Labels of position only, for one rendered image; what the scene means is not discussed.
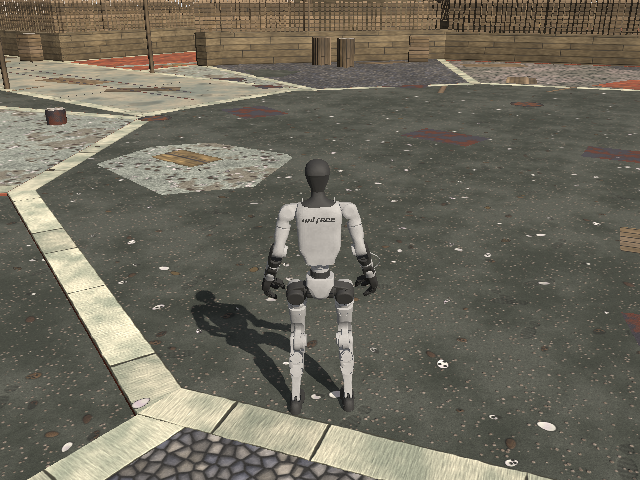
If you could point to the right robot hand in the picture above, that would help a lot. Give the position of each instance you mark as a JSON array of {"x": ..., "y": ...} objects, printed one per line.
[{"x": 365, "y": 281}]

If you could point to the right robot forearm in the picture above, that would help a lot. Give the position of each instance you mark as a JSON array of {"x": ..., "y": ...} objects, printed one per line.
[{"x": 366, "y": 263}]

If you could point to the left robot forearm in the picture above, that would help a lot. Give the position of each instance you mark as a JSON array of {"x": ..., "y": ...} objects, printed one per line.
[{"x": 272, "y": 266}]

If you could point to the left robot upper arm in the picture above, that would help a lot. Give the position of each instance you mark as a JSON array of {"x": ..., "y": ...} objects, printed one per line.
[{"x": 286, "y": 213}]

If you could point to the right robot upper arm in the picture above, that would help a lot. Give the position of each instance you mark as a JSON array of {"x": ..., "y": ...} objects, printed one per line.
[{"x": 350, "y": 211}]

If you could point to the left robot foot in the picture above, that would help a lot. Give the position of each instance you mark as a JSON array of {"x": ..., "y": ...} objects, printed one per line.
[{"x": 296, "y": 406}]

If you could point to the right robot thigh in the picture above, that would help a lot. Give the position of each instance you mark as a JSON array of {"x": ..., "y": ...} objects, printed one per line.
[{"x": 344, "y": 299}]

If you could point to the left robot hand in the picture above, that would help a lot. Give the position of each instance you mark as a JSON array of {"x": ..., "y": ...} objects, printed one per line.
[{"x": 274, "y": 284}]

